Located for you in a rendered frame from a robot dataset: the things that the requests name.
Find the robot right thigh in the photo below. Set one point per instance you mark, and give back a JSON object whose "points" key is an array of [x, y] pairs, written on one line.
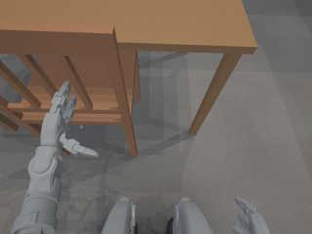
{"points": [[190, 219]]}

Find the robot thigh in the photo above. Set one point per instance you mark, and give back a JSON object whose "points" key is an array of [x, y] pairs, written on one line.
{"points": [[121, 219], [190, 219]]}

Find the chair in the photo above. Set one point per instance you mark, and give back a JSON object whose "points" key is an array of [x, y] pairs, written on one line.
{"points": [[102, 77]]}

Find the left robot forearm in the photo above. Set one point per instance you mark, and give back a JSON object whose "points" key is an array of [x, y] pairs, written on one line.
{"points": [[38, 214]]}

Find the robot left hand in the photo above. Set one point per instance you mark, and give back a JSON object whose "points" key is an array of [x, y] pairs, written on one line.
{"points": [[56, 121]]}

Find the table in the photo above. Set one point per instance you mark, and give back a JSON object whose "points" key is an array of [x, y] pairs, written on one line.
{"points": [[185, 26]]}

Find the robot right hand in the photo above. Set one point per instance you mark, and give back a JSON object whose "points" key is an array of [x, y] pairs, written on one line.
{"points": [[256, 223]]}

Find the robot left thigh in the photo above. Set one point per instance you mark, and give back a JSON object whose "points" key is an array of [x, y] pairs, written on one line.
{"points": [[121, 219]]}

